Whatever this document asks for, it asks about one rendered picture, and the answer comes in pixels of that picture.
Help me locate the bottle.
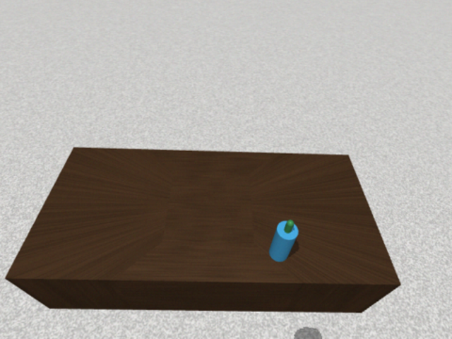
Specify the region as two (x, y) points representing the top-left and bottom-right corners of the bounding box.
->
(269, 220), (298, 262)

